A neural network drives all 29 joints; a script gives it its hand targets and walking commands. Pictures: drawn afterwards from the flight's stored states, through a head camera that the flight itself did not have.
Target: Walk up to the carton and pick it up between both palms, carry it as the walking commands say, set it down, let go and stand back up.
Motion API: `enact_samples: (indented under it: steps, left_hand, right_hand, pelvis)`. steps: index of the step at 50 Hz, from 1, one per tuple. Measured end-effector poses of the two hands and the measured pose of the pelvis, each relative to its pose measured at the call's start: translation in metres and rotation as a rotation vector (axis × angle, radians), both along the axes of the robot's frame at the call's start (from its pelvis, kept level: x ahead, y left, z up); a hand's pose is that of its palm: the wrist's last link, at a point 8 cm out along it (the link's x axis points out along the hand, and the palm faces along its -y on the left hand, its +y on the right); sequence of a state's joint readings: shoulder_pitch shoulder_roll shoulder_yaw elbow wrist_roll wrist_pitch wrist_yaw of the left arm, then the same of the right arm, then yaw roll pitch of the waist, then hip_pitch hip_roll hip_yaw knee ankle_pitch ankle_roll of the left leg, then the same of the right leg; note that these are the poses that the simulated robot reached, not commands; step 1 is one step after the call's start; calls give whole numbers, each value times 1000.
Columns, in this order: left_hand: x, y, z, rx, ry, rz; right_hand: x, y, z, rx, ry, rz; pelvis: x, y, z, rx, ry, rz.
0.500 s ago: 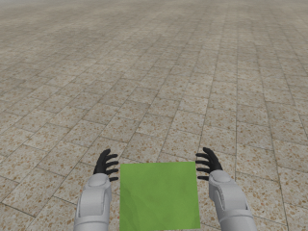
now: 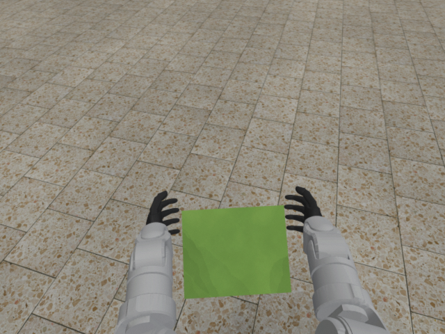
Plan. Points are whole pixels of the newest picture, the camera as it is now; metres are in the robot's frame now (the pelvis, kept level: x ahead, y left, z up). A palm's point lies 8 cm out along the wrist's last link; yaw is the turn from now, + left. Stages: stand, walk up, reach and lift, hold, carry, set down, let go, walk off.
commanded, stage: set down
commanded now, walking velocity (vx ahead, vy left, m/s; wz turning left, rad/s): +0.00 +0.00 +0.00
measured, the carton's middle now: (233, 245) +0.34 +0.02 -0.12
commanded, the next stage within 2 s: none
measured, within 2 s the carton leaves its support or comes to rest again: neither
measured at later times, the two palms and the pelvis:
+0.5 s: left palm (167, 239) +0.34 +0.17 -0.09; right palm (298, 232) +0.37 -0.12 -0.10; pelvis +0.00 -0.01 -0.04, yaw +1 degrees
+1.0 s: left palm (173, 246) +0.36 +0.18 -0.18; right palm (287, 241) +0.39 -0.11 -0.19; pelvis -0.02 +0.00 -0.13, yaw +0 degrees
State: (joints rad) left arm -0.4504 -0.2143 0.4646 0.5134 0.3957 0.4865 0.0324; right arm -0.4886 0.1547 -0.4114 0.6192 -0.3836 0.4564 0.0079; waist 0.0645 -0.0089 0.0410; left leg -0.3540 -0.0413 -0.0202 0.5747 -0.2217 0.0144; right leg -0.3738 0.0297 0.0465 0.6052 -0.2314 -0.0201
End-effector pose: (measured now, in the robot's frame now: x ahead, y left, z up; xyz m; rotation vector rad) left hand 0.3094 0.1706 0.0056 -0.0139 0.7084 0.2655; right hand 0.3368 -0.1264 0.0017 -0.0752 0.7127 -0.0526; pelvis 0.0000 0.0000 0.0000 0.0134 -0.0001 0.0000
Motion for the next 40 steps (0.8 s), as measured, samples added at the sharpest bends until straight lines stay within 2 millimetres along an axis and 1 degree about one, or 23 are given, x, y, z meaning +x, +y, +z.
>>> enact_samples:
  steps: [9, 20, 30, 40]
  left_hand:
    - [8, 2, -36, -1, -5, 11]
    - [23, 0, -82, -20, -16, 13]
    - [32, 7, -117, -29, -20, 33]
    - [42, 11, -152, -35, -31, 45]
  right_hand:
    - [9, 3, -39, 11, -2, -12]
    - [26, 1, -84, 23, -12, -26]
    - [38, 8, -121, 41, -13, -24]
    - [46, 12, -158, 49, -18, -34]
  pelvis:
    - [-3, -6, -10, -2, 153, 13]
    - [-4, -11, -32, -8, 341, 15]
    - [-4, -11, -58, -12, 476, 19]
    - [-8, -7, -90, -16, 577, 17]
